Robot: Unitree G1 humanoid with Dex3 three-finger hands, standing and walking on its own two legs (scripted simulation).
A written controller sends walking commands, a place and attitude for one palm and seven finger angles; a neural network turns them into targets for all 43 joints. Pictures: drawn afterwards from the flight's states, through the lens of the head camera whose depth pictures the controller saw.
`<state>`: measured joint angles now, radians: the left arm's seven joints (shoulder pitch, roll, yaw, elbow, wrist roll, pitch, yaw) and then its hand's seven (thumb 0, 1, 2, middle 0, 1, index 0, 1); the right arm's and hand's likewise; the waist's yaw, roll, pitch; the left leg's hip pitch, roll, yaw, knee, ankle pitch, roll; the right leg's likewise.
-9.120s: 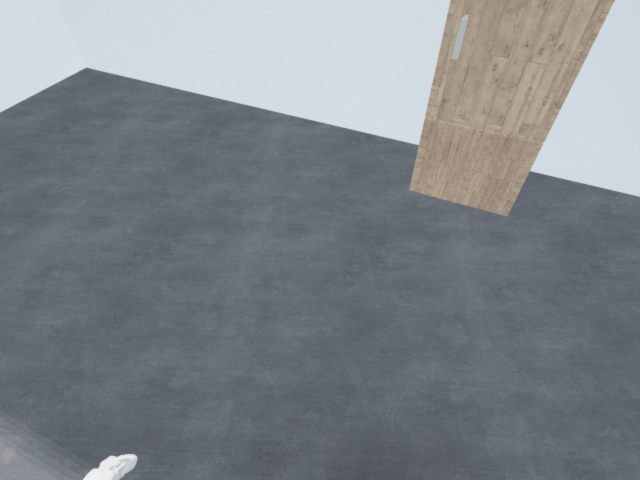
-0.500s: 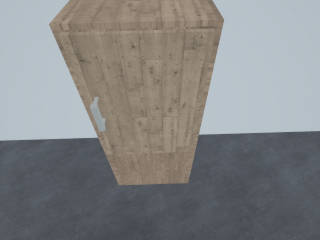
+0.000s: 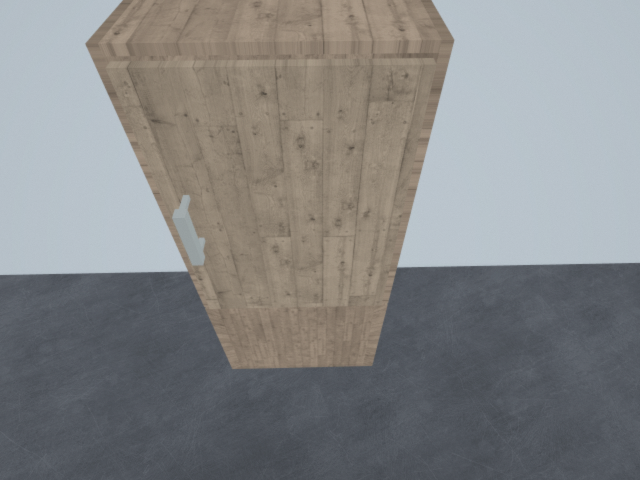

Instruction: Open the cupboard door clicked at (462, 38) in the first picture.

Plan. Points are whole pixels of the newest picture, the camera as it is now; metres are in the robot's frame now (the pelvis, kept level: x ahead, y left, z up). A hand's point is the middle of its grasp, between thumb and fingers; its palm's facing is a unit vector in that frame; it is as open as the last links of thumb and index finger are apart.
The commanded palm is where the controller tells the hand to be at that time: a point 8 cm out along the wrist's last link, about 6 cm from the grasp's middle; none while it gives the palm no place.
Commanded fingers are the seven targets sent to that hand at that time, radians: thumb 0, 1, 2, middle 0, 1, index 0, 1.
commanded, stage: look again from close up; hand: left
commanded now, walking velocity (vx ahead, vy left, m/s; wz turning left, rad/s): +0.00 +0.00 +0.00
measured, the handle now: (192, 230) +0.50 +0.26 -0.03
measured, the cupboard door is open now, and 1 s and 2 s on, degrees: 0 0 0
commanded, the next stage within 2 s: come to a stop and stand still in 0.12 s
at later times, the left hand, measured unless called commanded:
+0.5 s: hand out of the picture +0.03 +0.18 -0.17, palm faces +0.03 -0.97 -0.24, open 7.4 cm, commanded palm none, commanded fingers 0.00 0.90 0.90 -0.20 -0.30 -0.20 -0.30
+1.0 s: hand out of the picture +0.01 +0.18 -0.17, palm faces +0.02 -0.97 -0.24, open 7.4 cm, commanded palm none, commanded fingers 0.00 0.90 0.90 -0.20 -0.30 -0.20 -0.30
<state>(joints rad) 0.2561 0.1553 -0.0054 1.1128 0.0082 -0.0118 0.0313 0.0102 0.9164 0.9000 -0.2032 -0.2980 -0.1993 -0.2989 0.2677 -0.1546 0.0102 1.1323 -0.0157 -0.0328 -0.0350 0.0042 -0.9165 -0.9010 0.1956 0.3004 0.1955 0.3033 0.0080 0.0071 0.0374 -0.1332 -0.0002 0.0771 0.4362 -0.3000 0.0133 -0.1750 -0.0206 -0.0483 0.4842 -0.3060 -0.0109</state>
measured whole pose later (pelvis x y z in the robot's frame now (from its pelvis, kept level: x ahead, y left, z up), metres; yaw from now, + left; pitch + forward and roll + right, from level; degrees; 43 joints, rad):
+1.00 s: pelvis -0.01 -0.02 +0.01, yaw +1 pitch -1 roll +1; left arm 0.21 0.23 0.00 1.11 0.01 -0.02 0.01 0.01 0.91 0.90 -0.20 -0.30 -0.20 -0.30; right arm 0.21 -0.21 0.01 1.14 -0.02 -0.02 -0.02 0.00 -0.91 -0.90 0.20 0.30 0.20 0.30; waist 0.01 -0.01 0.04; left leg -0.12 0.03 0.06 0.37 -0.24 -0.02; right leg -0.15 0.01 -0.07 0.41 -0.25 -0.05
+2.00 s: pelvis +0.00 -0.02 +0.00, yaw +0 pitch +0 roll +1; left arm 0.23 0.18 -0.01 1.12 0.01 -0.02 0.02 0.01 0.91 0.90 -0.20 -0.30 -0.20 -0.30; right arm 0.23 -0.17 0.00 1.13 -0.02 -0.03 -0.03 0.00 -0.91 -0.90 0.20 0.30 0.20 0.30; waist 0.01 0.00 0.04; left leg -0.12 0.03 0.07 0.41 -0.28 -0.02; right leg -0.16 0.01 -0.06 0.46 -0.29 -0.04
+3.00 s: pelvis -0.02 +0.03 +0.00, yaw -1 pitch -1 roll +0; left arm 0.31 0.16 -0.02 1.11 0.01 -0.01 0.03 0.01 0.91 0.90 -0.20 -0.30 -0.20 -0.30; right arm 0.30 -0.15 0.01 1.12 -0.01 -0.03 -0.02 0.00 -0.91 -0.90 0.20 0.30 0.20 0.30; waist 0.00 -0.02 0.04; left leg -0.19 -0.05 0.08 0.42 -0.23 0.07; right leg -0.17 -0.05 -0.03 0.44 -0.25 0.03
